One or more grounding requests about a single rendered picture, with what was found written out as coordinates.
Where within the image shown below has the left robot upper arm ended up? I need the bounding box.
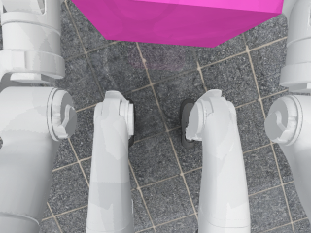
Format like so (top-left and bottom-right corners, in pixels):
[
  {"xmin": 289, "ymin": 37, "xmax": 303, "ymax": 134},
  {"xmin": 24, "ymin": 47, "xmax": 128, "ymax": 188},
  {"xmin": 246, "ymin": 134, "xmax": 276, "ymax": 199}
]
[{"xmin": 0, "ymin": 86, "xmax": 77, "ymax": 233}]

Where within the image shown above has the robot thigh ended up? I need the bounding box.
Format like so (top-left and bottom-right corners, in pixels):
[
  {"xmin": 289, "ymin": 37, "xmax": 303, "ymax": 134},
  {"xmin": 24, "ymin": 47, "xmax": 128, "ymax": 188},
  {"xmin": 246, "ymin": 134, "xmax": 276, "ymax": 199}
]
[
  {"xmin": 191, "ymin": 96, "xmax": 251, "ymax": 233},
  {"xmin": 86, "ymin": 98, "xmax": 135, "ymax": 233}
]

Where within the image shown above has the robot left thigh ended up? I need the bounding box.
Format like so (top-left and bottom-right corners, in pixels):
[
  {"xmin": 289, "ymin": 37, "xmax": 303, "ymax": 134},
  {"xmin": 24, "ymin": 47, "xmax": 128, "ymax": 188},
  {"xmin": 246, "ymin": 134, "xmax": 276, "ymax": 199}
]
[{"xmin": 86, "ymin": 98, "xmax": 135, "ymax": 233}]

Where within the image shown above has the left robot forearm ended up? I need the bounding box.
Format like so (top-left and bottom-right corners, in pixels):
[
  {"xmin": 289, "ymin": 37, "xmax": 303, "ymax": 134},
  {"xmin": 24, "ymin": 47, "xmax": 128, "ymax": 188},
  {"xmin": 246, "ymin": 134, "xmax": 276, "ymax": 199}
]
[{"xmin": 0, "ymin": 0, "xmax": 65, "ymax": 93}]

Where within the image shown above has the carton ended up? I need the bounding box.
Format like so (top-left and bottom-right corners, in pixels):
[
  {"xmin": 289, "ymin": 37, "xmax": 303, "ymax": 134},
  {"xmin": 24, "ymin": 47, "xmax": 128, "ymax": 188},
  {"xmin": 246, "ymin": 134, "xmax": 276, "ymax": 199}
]
[{"xmin": 71, "ymin": 0, "xmax": 284, "ymax": 48}]

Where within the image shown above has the right robot forearm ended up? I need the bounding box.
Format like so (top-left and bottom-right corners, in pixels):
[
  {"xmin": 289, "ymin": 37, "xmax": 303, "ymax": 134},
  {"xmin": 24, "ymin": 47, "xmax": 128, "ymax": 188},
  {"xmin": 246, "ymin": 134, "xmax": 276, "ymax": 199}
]
[{"xmin": 279, "ymin": 0, "xmax": 311, "ymax": 95}]

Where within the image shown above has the robot right thigh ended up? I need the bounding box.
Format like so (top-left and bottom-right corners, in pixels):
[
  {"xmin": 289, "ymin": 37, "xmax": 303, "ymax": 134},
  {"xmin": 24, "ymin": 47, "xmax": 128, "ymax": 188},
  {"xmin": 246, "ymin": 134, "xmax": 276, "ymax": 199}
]
[{"xmin": 191, "ymin": 96, "xmax": 251, "ymax": 233}]

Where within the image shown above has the right robot upper arm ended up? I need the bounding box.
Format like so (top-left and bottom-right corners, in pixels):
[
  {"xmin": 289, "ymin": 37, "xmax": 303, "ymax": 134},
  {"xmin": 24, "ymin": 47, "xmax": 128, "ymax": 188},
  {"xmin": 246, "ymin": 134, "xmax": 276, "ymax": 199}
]
[{"xmin": 264, "ymin": 94, "xmax": 311, "ymax": 224}]

